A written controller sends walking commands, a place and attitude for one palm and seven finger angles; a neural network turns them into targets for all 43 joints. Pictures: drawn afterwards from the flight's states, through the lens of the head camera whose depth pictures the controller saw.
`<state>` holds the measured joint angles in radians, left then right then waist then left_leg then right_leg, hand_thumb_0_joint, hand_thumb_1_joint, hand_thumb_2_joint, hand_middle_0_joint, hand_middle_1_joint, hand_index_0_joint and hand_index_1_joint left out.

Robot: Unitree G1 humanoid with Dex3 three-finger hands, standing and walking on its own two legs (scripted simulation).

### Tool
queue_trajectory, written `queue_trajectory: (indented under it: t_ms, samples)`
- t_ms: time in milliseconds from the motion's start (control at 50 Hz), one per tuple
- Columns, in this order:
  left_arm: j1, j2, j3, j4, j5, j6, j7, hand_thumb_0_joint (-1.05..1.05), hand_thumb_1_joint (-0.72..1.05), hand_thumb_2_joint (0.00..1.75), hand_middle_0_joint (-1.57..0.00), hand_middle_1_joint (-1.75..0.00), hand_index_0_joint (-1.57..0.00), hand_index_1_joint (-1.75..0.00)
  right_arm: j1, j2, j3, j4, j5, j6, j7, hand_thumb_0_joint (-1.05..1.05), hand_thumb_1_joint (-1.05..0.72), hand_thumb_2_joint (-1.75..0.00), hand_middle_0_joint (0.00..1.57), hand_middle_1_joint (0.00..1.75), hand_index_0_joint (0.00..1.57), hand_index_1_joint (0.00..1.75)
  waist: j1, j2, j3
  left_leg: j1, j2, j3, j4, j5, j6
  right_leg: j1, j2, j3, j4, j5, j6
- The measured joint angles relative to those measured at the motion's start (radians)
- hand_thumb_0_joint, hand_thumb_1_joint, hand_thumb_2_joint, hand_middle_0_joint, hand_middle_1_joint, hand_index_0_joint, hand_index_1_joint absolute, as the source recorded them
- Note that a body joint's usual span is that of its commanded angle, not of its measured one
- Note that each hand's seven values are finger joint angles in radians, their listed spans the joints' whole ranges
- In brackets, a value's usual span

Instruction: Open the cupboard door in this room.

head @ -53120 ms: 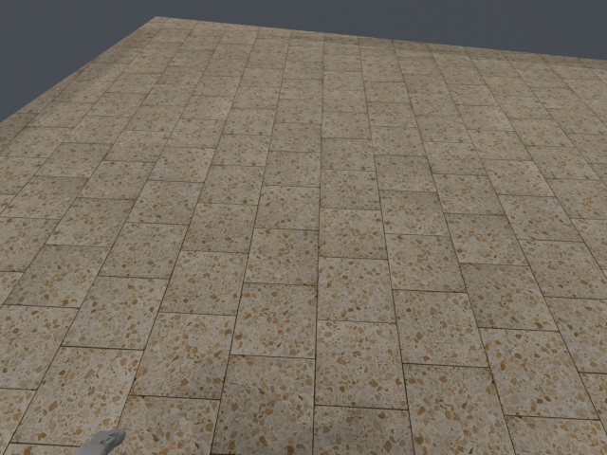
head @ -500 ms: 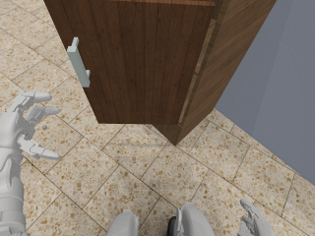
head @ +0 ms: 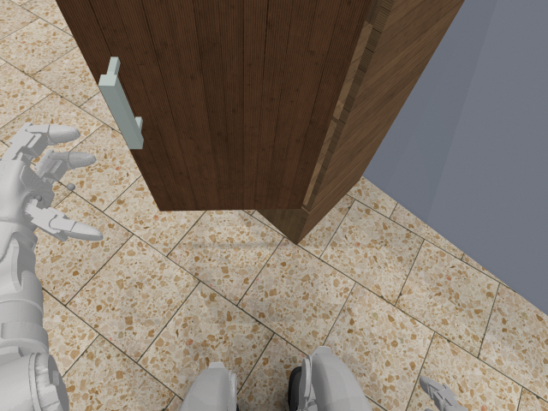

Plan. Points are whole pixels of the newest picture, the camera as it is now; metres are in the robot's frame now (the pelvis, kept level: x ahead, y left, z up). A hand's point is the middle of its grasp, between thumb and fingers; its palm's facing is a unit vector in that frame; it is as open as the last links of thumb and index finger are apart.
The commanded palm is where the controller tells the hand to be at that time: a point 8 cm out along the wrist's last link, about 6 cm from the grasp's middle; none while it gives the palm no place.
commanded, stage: move the hooked fingers beside the handle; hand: left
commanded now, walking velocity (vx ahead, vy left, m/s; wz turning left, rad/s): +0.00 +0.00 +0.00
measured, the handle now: (125, 106) +0.55 +0.24 +0.04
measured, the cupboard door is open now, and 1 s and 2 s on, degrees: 46 46 46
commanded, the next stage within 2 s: slide the fingers in behind the handle in 1.56 s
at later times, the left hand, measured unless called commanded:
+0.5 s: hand (83, 147) +0.47 +0.29 +0.04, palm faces +0.06 -1.00 -0.02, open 14.0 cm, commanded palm +0.46 +0.33 +0.04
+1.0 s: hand (81, 135) +0.50 +0.30 +0.03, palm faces +0.06 -1.00 -0.01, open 14.0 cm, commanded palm +0.49 +0.33 +0.03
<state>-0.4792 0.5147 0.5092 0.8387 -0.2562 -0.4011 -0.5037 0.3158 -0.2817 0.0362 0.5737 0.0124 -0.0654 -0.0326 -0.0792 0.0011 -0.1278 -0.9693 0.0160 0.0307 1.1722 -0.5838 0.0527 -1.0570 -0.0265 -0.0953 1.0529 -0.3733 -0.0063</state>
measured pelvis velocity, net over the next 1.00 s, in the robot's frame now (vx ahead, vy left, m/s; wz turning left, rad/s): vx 0.00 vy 0.00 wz -0.04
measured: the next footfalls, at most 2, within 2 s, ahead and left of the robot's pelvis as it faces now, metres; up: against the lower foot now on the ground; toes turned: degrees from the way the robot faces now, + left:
none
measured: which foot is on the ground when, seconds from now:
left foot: down 0.00-1.00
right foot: down 0.00-1.00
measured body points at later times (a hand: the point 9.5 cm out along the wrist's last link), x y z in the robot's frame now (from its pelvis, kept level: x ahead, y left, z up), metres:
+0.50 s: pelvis -0.01 -0.01 -0.02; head +0.15 +0.03 +0.40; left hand +0.46 +0.34 +0.04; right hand +0.03 -0.29 -0.12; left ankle -0.02 +0.08 -0.65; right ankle +0.07 -0.13 -0.65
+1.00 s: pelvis +0.00 +0.00 -0.02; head +0.18 +0.04 +0.39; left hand +0.49 +0.36 +0.03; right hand +0.00 -0.27 -0.11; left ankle -0.02 +0.08 -0.65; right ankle +0.07 -0.13 -0.65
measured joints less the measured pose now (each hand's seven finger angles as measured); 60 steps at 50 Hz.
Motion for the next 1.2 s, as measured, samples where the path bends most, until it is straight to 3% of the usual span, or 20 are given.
queue_trajectory:
  t_ms: [120, 320, 540, 620, 740, 1060, 1200]
  samples:
    - [-0.072, 0.034, 0.006, 0.097, 0.029, -0.006, 0.018, -0.01, -0.50, 0.30, -0.30, -1.20, -0.30, -1.20, 0.003, 0.001, 0.009, -0.003, -0.002, 0.023, 0.004, 0.01, -0.90, -0.90, 0.20, 0.30, 0.20, 0.30, -0.008, -0.002, 0.003, -0.013, 0.000, -0.001, 0.009, 0.000, 0.001, -0.013, 0.000, -0.001, 0.008, 0.000, -0.002]
    - [-0.226, 0.108, 0.031, 0.230, 0.066, -0.041, -0.003, -0.01, -0.50, 0.30, -0.30, -1.20, -0.30, -1.20, 0.003, -0.009, 0.017, 0.021, -0.011, 0.056, 0.000, 0.01, -0.90, -0.90, 0.20, 0.30, 0.20, 0.30, -0.035, -0.005, 0.019, -0.077, 0.005, -0.015, 0.051, -0.006, -0.005, -0.068, 0.002, -0.015, 0.039, -0.002, -0.009]
    - [-0.380, 0.241, 0.073, 0.351, 0.124, -0.003, 0.001, -0.01, -0.50, 0.30, -0.30, -1.20, -0.30, -1.20, 0.018, -0.028, 0.038, 0.005, -0.019, 0.085, -0.002, 0.01, -0.90, -0.90, 0.20, 0.30, 0.20, 0.30, -0.094, 0.000, 0.033, -0.171, 0.016, -0.024, 0.098, -0.012, -0.007, -0.156, 0.010, -0.024, 0.069, 0.002, -0.014]
    - [-0.413, 0.277, 0.094, 0.357, 0.131, -0.003, -0.005, -0.01, -0.50, 0.30, -0.30, -1.20, -0.30, -1.20, 0.027, -0.029, 0.041, 0.006, -0.022, 0.099, 0.004, 0.01, -0.90, -0.90, 0.20, 0.30, 0.20, 0.30, -0.110, 0.003, 0.033, -0.198, 0.022, -0.026, 0.111, -0.016, -0.007, -0.181, 0.015, -0.026, 0.075, 0.003, -0.015]
    - [-0.463, 0.327, 0.097, 0.392, 0.158, 0.044, -0.014, -0.01, -0.50, 0.30, -0.30, -1.20, -0.30, -1.20, 0.039, -0.030, 0.053, -0.004, -0.023, 0.121, 0.008, 0.01, -0.90, -0.90, 0.20, 0.30, 0.20, 0.30, -0.128, 0.010, 0.039, -0.224, 0.026, -0.030, 0.120, -0.019, -0.004, -0.201, 0.019, -0.030, 0.072, 0.006, -0.012]
    - [-0.378, 0.286, 0.117, 0.339, 0.153, 0.035, 0.000, -0.01, -0.50, 0.30, -0.30, -1.20, -0.30, -1.20, 0.056, -0.009, 0.050, -0.019, -0.027, 0.145, 0.032, 0.01, -0.90, -0.90, 0.20, 0.30, 0.20, 0.30, -0.115, 0.011, 0.029, -0.189, 0.028, -0.024, 0.094, -0.024, 0.007, -0.164, 0.025, -0.023, 0.035, 0.010, 0.002]
    - [-0.378, 0.234, 0.052, 0.295, 0.121, 0.006, 0.002, -0.01, -0.50, 0.30, -0.30, -1.20, -0.30, -1.20, 0.042, -0.004, 0.039, 0.003, -0.027, 0.154, 0.033, 0.01, -0.90, -0.90, 0.20, 0.30, 0.20, 0.30, -0.095, 0.011, 0.021, -0.164, 0.020, -0.036, 0.081, -0.023, 0.007, -0.130, 0.018, -0.033, 0.020, 0.005, 0.006]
